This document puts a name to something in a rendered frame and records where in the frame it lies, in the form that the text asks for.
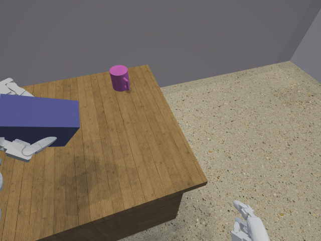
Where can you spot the robot left hand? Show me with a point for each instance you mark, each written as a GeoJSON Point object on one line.
{"type": "Point", "coordinates": [18, 149]}

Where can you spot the robot right hand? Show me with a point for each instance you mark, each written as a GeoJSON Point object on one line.
{"type": "Point", "coordinates": [252, 230]}

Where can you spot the sponge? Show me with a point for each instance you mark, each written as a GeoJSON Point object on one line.
{"type": "Point", "coordinates": [31, 119]}

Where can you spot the table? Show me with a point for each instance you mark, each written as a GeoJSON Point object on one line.
{"type": "Point", "coordinates": [124, 171]}

